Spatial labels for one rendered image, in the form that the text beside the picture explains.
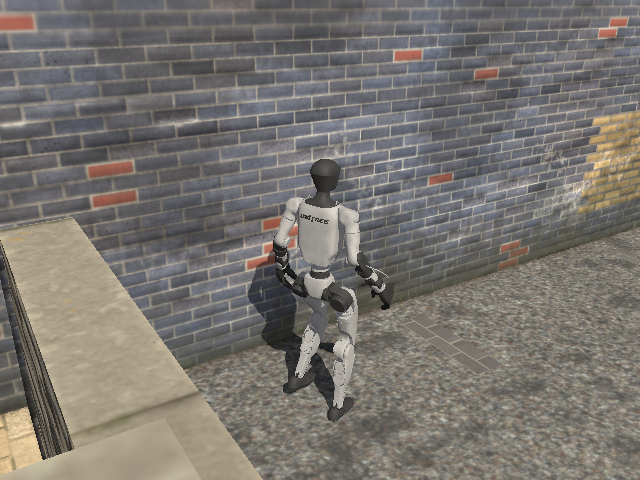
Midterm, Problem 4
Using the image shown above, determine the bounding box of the right robot hand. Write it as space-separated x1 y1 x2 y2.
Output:
371 283 394 310

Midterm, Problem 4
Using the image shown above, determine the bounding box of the left robot shin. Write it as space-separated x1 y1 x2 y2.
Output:
295 313 325 379

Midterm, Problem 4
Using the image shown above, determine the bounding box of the right robot upper arm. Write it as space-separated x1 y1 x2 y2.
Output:
338 206 361 267

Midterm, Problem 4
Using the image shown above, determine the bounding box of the robot right foot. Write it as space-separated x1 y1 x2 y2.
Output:
328 397 354 422

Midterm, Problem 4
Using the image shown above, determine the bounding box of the left robot upper arm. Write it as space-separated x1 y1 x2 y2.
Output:
274 197 306 248

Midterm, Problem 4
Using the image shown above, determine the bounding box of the right robot forearm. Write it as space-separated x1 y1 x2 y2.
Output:
355 252 386 293

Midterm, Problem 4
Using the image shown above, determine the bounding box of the left robot hand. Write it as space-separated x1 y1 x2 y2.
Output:
275 263 297 289

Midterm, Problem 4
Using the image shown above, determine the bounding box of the left robot forearm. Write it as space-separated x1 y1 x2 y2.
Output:
273 233 288 270

